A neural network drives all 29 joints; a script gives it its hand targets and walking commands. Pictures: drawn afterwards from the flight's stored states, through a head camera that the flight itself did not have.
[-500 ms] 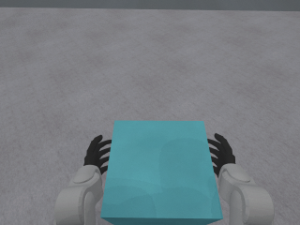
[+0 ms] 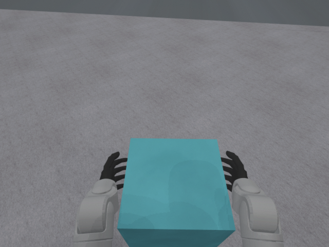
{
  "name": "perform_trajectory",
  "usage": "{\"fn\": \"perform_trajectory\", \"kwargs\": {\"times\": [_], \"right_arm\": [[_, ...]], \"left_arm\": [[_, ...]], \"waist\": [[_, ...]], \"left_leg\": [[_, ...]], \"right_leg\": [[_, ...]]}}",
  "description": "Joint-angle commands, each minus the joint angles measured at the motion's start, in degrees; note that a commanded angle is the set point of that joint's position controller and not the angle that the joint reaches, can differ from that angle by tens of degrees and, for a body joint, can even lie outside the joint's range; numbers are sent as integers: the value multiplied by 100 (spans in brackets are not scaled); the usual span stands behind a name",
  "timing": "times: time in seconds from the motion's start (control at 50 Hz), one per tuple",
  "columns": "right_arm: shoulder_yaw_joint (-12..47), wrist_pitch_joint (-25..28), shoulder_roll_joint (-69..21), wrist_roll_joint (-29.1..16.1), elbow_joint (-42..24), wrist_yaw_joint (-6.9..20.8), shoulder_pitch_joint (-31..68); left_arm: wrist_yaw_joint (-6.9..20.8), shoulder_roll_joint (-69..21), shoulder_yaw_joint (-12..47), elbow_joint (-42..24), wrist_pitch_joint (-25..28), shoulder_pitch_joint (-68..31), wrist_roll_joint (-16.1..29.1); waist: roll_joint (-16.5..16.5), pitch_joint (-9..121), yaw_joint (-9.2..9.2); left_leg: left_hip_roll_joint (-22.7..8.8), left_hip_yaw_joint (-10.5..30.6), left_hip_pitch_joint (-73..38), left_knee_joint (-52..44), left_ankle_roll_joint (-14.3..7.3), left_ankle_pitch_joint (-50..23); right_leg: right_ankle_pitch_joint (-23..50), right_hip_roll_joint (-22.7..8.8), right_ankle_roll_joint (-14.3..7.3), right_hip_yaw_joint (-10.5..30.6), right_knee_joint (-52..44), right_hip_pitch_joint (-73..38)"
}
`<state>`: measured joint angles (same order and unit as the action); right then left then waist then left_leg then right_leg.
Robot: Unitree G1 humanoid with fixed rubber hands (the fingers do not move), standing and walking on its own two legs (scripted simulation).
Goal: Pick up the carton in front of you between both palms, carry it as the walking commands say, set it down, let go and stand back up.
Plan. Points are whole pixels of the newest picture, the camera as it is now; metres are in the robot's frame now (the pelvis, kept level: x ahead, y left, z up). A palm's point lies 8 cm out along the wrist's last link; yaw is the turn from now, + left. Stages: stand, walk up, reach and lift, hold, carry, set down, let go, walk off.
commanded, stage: carry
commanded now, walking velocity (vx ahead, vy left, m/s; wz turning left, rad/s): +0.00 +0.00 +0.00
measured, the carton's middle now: (172, 198) +0.24 +0.00 -0.03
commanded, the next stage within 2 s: hold in 0.64 s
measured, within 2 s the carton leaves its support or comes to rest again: neither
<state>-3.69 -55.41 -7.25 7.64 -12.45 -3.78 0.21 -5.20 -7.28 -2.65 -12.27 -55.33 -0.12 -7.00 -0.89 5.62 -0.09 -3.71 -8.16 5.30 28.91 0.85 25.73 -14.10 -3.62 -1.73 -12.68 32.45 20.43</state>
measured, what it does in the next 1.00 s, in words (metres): shifts its weight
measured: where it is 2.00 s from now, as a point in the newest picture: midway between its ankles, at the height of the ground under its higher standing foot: outside the picture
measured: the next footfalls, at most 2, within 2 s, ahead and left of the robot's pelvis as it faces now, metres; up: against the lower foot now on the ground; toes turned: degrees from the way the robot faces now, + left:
none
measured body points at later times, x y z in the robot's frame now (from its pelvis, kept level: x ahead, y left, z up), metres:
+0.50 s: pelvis -0.04 +0.01 +0.00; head -0.04 +0.01 +0.45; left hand +0.26 +0.16 +0.03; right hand +0.26 -0.14 +0.03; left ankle -0.12 +0.10 -0.73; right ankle +0.03 -0.10 -0.73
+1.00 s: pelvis -0.07 +0.00 +0.01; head -0.07 -0.01 +0.46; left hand +0.20 +0.20 +0.03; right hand +0.24 -0.10 +0.03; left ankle -0.12 +0.11 -0.73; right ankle +0.03 -0.12 -0.73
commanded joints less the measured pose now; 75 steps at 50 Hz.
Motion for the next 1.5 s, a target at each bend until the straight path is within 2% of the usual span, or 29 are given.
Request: {"fn": "perform_trajectory", "kwargs": {"times": [0.0,0.16,0.24,0.3,0.38,0.52,0.62,0.64,0.66,0.68,0.7,0.72,0.76,0.8,0.82,0.84,0.86,0.9,0.94,1.0,1.06,1.1,1.14,1.32,1.44,1.48], "right_arm": [[2570,682,-3138,-818,177,742,2233],[2203,1670,-3584,-546,1537,1094,2992],[2468,2080,-4116,-672,1769,1272,3402],[2765,2066,-4519,-829,1615,1384,3608],[2955,1770,-4781,-927,1450,1435,3382],[2629,1524,-4724,-766,1617,1475,3222],[2704,1569,-4914,-847,1552,1519,3466],[2562,1602,-4931,-817,1409,1500,2878],[2645,1696,-4777,-857,1078,1444,3039],[2615,1720,-4695,-838,1138,1390,3048],[2574,1753,-4554,-761,1170,1370,2984],[2538,1756,-4592,-719,1271,1353,2865],[2832,1794,-4567,-881,1056,1411,3084],[2986,1801,-4639,-909,1014,1406,3256],[2902,1818,-4616,-837,1081,1380,3175],[2737,1837,-4573,-736,1231,1384,3143],[2618,1842,-4608,-618,1379,1383,3112],[2463,1858,-4688,-530,1642,1385,2947],[2389,1879,-4793,-472,1757,1409,2968],[2329,1887,-4903,-466,1853,1480,3205],[2364,1871,-5020,-541,1898,1578,3623],[2444,1851,-5143,-626,1966,1669,3942],[2456,1832,-5239,-653,2066,1728,4065],[2293,1751,-5570,-564,2548,1858,4169],[2180,1722,-5617,-523,2659,1878,4319],[2119,1721,-5727,-527,2746,1847,4396]], "left_arm": [[766,-3353,2617,139,650,-2252,809],[1174,-3772,2261,1446,1672,-3081,571],[1362,-4325,2455,1759,2079,-3419,668],[1470,-4730,2741,1594,2066,-3601,825],[1517,-4957,2899,1402,1769,-3367,904],[1552,-4875,2579,1615,1534,-3232,744],[1594,-5081,2682,1520,1577,-3506,848],[1593,-5119,2475,1573,1693,-3105,794],[1529,-4919,2406,1480,1846,-3190,765],[1489,-4891,2327,1535,1912,-3038,698],[1417,-4843,2222,1598,1932,-2793,524],[1415,-4640,2071,1735,1957,-2774,420],[1383,-4721,2110,1730,2026,-2769,445],[1389,-4775,2170,1751,2038,-2903,535],[1406,-4793,2263,1709,2049,-2989,606],[1424,-4819,2297,1757,2051,-3118,589],[1474,-4835,2341,1758,2062,-3320,620],[1556,-4902,2481,1773,2074,-3542,705],[1636,-5000,2559,1827,2077,-3725,764],[1706,-5095,2395,2083,2100,-3818,677],[1718,-5172,2079,2430,2141,-3817,510],[1729,-5279,1906,2644,2161,-3880,426],[1761,-5379,1835,2747,2189,-3978,419],[2027,-5473,1687,3030,2208,-4430,397],[2085,-5437,1422,3166,2193,-4510,318],[2125,-5310,1290,3260,2213,-4566,230]], "waist": [[-59,947,5],[6,855,4],[47,1009,16],[76,1180,27],[69,1295,9],[42,1145,3],[22,1060,5],[-580,371,-135],[-482,788,-82],[-385,803,-55],[-421,736,90],[15,864,58],[-108,920,157],[4,936,147],[34,977,50],[-122,942,-15],[-53,825,-117],[-119,700,-241],[-223,610,-307],[-308,306,-243],[-289,73,-56],[-233,48,78],[-138,77,107],[144,367,-36],[285,531,4],[345,559,67]], "left_leg": [[-596,280,511,-392,-97,-2741],[-539,421,673,-532,-190,-2030],[-497,457,647,-502,-214,-1891],[-471,475,610,-455,-232,-1869],[-479,470,575,-391,-247,-1944],[-496,481,692,-361,-217,-2112],[-498,517,762,-430,-235,-2015],[600,1591,1383,-776,-225,-3933],[476,1636,1285,-726,-173,-4462],[512,1649,1231,-817,-138,-4338],[637,1594,1235,-916,-144,-3940],[722,1544,828,-910,-196,-3558],[797,1484,615,-1102,-230,-3307],[695,1552,542,-1067,-169,-3931],[662,1563,536,-1051,-134,-4025],[648,1552,556,-1167,-116,-3528],[599,1560,659,-1196,-110,-3270],[607,1546,631,-1169,-79,-3080],[570,1571,955,-1310,-95,-2521],[531,1602,1626,-1505,-197,-1665],[505,1608,2076,-1698,-342,-891],[524,1567,2178,-1719,-399,-588],[491,1585,2316,-1756,-470,-351],[642,1379,2124,-1424,-477,-222],[688,1383,1946,-1231,-451,-501],[704,1376,1904,-1140,-454,-592]], "right_leg": [[2186,-618,-37,677,-209,-1225],[1686,-609,-20,702,-378,-1144],[1680,-602,-30,706,-392,-1222],[1748,-611,-53,706,-380,-1296],[1880,-646,-71,700,-368,-1288],[1974,-651,-38,679,-341,-1140],[1838,-650,-15,694,-376,-1117],[3053,850,-109,1652,-571,-2816],[3475,782,-55,1803,-635,-3241],[3512,800,-34,1808,-712,-3392],[3736,756,-24,1844,-652,-3538],[3139,787,40,1821,-818,-3257],[3468,822,189,1842,-779,-3321],[3254,940,188,1746,-878,-3327],[3149,962,170,1740,-892,-3345],[2618,974,136,1706,-925,-3308],[2260,1003,103,1655,-961,-3182],[2029,999,85,1643,-997,-3005],[1804,1004,78,1595,-942,-3159],[1473,972,104,1560,-858,-3467],[1137,946,164,1532,-801,-3660],[883,930,213,1534,-811,-3653],[704,909,243,1553,-803,-3811],[-223,611,322,1976,-1307,-3873],[-374,385,371,2235,-1521,-3845],[-391,308,401,2328,-1576,-3812]]}}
